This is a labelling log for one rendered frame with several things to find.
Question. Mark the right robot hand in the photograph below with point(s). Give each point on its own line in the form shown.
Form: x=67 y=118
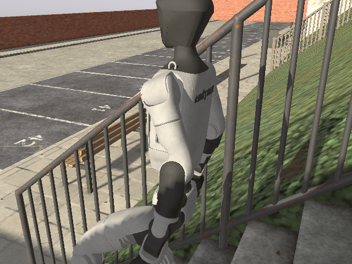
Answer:
x=199 y=181

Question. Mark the robot right upper arm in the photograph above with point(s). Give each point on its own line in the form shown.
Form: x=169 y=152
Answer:
x=216 y=124

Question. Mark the right robot forearm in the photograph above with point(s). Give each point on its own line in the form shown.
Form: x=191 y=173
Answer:
x=210 y=146

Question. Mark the robot left upper arm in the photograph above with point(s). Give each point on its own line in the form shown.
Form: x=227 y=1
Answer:
x=161 y=97

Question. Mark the humanoid robot torso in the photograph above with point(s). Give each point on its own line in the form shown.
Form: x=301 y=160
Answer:
x=195 y=105

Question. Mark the humanoid robot head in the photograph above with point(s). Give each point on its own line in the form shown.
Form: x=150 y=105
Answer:
x=182 y=23

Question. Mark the left robot forearm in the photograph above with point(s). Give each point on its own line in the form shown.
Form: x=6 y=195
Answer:
x=171 y=199

